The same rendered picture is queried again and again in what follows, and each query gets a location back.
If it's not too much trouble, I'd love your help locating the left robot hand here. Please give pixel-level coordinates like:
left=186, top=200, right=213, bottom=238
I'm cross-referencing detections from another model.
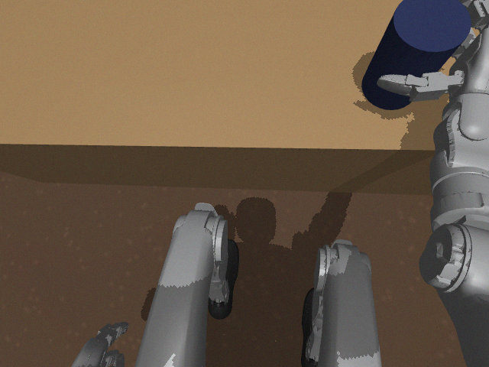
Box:
left=71, top=322, right=129, bottom=367

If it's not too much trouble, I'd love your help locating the right robot hand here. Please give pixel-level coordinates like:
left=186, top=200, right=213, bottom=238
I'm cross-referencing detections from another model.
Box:
left=377, top=0, right=489, bottom=102

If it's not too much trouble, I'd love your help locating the right robot foot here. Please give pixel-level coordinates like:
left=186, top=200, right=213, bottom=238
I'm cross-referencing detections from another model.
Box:
left=301, top=288, right=318, bottom=367

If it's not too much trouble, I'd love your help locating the right robot arm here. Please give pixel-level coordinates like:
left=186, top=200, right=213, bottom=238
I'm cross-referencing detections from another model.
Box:
left=419, top=93, right=489, bottom=367

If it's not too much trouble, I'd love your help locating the left robot foot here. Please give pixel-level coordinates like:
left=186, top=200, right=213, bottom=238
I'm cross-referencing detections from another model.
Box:
left=209, top=239, right=239, bottom=320

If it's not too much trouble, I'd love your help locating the can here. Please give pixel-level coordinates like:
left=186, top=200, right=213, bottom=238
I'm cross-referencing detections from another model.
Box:
left=361, top=0, right=471, bottom=110

